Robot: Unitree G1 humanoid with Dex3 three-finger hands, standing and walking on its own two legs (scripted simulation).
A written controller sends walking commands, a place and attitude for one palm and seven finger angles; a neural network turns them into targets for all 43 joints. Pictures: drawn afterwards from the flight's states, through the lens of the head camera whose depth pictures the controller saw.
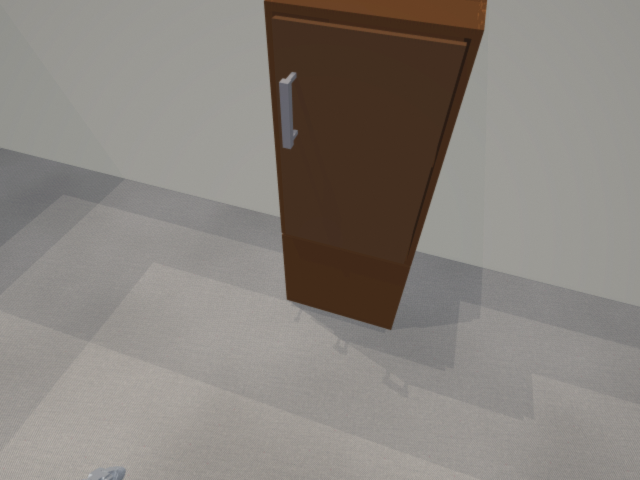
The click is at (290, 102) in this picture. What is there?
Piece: cupboard door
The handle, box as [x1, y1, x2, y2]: [279, 72, 297, 148]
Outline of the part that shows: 295,72 291,72 285,79 282,78 279,82 283,147 290,148 292,146 293,139 297,134 297,130 292,129 291,82 296,76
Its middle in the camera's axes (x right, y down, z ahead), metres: -0.07 -0.27 +0.83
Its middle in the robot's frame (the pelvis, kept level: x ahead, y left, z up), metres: +0.80 +0.11 +0.05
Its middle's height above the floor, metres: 0.82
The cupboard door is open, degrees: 0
